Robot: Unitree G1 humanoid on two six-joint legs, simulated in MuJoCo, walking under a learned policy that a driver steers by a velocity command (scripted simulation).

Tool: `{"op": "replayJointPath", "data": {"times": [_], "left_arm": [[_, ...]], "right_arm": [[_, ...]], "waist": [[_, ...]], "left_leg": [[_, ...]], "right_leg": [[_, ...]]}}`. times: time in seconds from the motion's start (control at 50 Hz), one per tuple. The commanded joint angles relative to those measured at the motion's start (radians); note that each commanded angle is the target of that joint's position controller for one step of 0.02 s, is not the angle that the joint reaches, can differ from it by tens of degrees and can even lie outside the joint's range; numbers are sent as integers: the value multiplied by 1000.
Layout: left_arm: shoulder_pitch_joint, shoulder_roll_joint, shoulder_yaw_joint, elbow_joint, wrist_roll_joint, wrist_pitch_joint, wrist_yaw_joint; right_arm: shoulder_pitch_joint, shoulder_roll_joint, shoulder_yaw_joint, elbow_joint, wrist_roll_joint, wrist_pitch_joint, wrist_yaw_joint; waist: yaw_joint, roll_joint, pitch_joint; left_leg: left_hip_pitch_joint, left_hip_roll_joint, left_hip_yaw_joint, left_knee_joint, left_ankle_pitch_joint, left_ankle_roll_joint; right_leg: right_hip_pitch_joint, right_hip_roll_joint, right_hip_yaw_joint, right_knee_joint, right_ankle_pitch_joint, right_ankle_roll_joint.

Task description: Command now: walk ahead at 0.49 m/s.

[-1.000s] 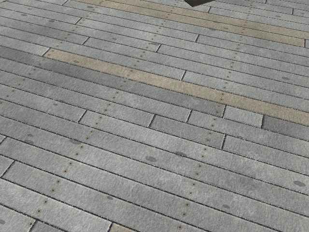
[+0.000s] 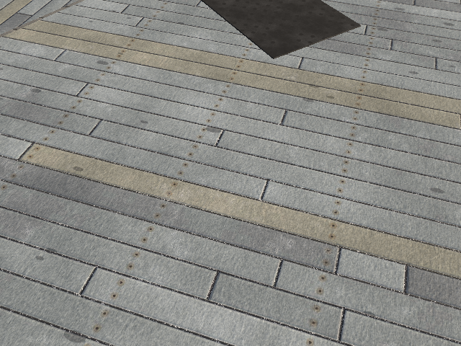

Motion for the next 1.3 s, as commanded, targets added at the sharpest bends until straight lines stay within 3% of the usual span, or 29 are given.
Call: {"op": "replayJointPath", "data": {"times": [0.02,0.1,0.2,0.24,0.28,0.3,0.32,0.34,0.36,0.38,0.4,0.44,0.5,0.64,0.72,0.78,0.82,0.84,0.86,0.88,0.9,0.92,0.94,0.96,1.0,1.04,1.08,1.2,1.3], "left_arm": [[36,46,14,-42,13,3,7],[-126,29,7,-85,4,-9,-6],[-249,43,3,-134,-10,-17,-36],[-229,64,9,-140,-10,-26,-47],[-60,115,38,-96,-7,-33,-46],[139,182,66,-43,-3,-35,-38],[285,296,95,-15,14,-28,-35],[310,237,77,-8,12,-26,-40],[228,169,54,-21,7,-29,-40],[126,133,41,-46,5,-27,-40],[53,101,30,-58,9,-25,-46],[16,65,20,-50,18,-29,-54],[70,98,29,-14,18,-35,-47],[174,125,33,34,7,-17,-15],[240,132,37,73,0,-4,-10],[240,143,46,88,-5,10,-3],[207,160,52,83,-4,18,-1],[184,159,51,78,-3,24,-1],[173,135,41,67,5,27,-2],[257,51,14,47,15,16,-10],[316,-21,-11,66,5,-8,-17],[223,95,22,55,-30,-24,-19],[141,129,32,25,-43,-29,-15],[100,125,36,19,-33,-25,-6],[136,80,45,31,-23,6,-1],[161,40,45,39,-26,31,-1],[115,46,51,18,-21,42,2],[-51,34,50,-46,-8,33,-23],[-207,8,32,-130,-7,34,-56]], "right_arm": [[-40,-131,-20,-54,1,-18,-19],[40,-159,-25,-38,17,-5,-35],[114,-170,-32,-4,27,16,-38],[106,-181,-38,-2,28,26,-40],[68,-179,-35,-12,23,37,-41],[59,-142,-20,-29,10,38,-40],[157,-33,14,-47,5,18,-32],[165,-43,16,-35,18,-10,-27],[77,-149,-12,-59,45,-25,-23],[6,-162,-16,-81,49,-28,-26],[-32,-150,-19,-86,34,-23,-32],[-4,-111,-24,-79,23,7,-37],[-16,-88,-27,-86,18,29,-41],[-276,-64,-23,-165,15,21,-30],[-384,-65,-17,-202,24,13,-12],[-410,-78,-19,-226,27,2,7],[-336,-110,-33,-212,26,-3,10],[-224,-139,-51,-179,24,-4,6],[-41,-192,-78,-122,23,-3,-1],[118,-286,-101,-96,-1,-1,-11],[149,-271,-91,-88,3,2,-7],[102,-195,-70,-92,12,-1,-9],[6,-162,-59,-110,16,-4,-13],[-75,-127,-48,-121,10,-7,-11],[-133,-78,-37,-112,-8,-16,-6],[-117,-85,-42,-89,-11,-22,-10],[-96,-111,-49,-73,-15,-24,-21],[-54,-137,-51,-56,-13,-12,-53],[42,-160,-59,-25,2,17,-64]], "waist": [[47,78,55],[-11,77,54],[-48,90,82],[-24,102,69],[74,107,-24],[151,63,-161],[144,-168,-316],[147,-235,-386],[132,-157,-251],[101,-88,-159],[72,-21,-92],[19,-47,-47],[4,-26,-11],[69,-20,49],[102,-21,90],[87,-27,94],[37,-51,41],[-25,-55,-26],[-101,-32,-139],[-100,145,-303],[-81,308,-417],[-95,220,-300],[-68,170,-167],[-32,101,-101],[29,137,-43],[48,132,-14],[47,111,16],[10,84,56],[-46,63,107]], "left_leg": [[-107,279,-209,-209,62,172],[-16,265,-162,-192,80,128],[142,325,-177,-123,53,113],[187,350,-191,-70,97,98],[175,302,-146,130,370,63],[50,240,-91,388,373,30],[-371,80,-6,806,38,-51],[-536,34,-152,985,-422,-47],[-622,100,-190,1058,-371,-23],[-611,158,-157,1032,-273,-13],[-570,195,-140,969,-196,-17],[-459,234,-138,877,-116,-27],[-485,237,-121,801,-39,-49],[-531,205,-84,406,235,-71],[-551,184,-74,292,212,-57],[-534,173,-72,242,121,-25],[-384,130,-37,223,57,2],[-221,92,-4,209,55,23],[46,108,-29,227,82,57],[462,370,-387,227,27,177],[613,509,-768,62,-115,254],[514,477,-694,26,-184,196],[350,455,-536,1,-133,149],[197,418,-423,-39,-71,122],[27,352,-264,-112,-9,86],[-23,334,-169,-149,67,90],[-17,333,-105,-166,138,92],[70,320,41,-181,224,57],[258,375,98,-130,316,54]], "right_leg": [[-24,-43,2,-136,158,27],[4,1,-35,-427,306,35],[6,31,-43,-581,221,18],[59,47,-50,-623,140,-10],[299,104,-98,-665,98,-50],[583,42,-28,-640,124,-99],[1004,-214,387,-680,21,-248],[1069,-285,683,-831,-63,-293],[958,-252,563,-841,-76,-238],[809,-216,412,-857,0,-205],[672,-171,308,-896,75,-188],[530,-106,188,-961,142,-167],[499,-88,102,-1000,281,-186],[564,-63,8,-1036,264,-154],[677,-102,8,-1009,243,-152],[757,-141,14,-949,311,-138],[765,-137,1,-860,523,-119],[742,-104,-28,-732,683,-100],[629,-47,-67,-514,674,-69],[259,70,-106,-119,305,-10],[24,198,19,111,-381,9],[-73,141,104,212,-358,-13],[-99,87,72,195,-255,-27],[-48,38,53,141,-160,-26],[68,-11,59,61,-64,-26],[79,-15,56,42,-23,-23],[8,-14,73,-3,54,-14],[-63,14,28,-302,298,0],[-140,23,-56,-447,244,-20]]}}
Velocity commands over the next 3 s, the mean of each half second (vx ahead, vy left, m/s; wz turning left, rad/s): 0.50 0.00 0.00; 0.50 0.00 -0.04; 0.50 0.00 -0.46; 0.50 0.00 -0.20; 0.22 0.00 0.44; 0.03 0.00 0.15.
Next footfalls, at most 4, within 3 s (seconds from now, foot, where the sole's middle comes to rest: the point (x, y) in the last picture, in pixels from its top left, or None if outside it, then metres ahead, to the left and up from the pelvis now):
0.30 right None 0.34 -0.17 -0.78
0.86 left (209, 303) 0.65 0.07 -0.78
1.44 right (283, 226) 0.93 -0.18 -0.78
1.98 left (255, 152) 1.30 -0.11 -0.78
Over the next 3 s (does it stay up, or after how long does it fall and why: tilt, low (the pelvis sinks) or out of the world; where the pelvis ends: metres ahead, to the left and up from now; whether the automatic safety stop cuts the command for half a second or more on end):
stays up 1.34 -0.19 -0.01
